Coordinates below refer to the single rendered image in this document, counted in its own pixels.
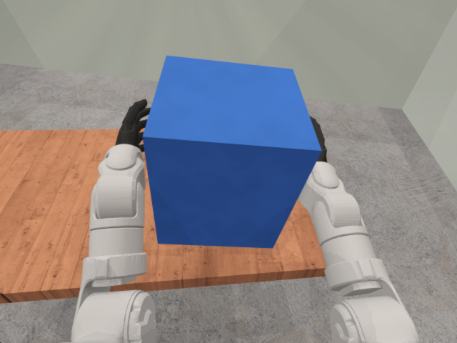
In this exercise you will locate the robot left hand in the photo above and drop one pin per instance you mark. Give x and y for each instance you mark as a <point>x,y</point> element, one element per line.
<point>131,125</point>

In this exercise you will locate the robot right forearm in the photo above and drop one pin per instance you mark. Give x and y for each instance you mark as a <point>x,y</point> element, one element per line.
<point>351,264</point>

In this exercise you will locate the carton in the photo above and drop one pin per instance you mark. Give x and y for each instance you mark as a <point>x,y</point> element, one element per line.
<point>229,148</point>

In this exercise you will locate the robot right hand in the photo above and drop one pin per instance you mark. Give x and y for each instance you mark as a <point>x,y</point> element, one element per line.
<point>321,140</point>

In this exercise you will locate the table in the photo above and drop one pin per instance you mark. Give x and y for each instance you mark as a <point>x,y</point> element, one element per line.
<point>46,181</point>

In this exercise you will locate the left robot upper arm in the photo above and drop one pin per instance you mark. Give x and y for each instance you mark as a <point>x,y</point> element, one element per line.
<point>116,317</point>

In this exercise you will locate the robot left forearm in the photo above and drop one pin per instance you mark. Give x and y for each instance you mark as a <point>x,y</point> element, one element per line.
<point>116,241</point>

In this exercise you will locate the right robot upper arm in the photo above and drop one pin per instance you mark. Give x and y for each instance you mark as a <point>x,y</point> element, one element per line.
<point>371,320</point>

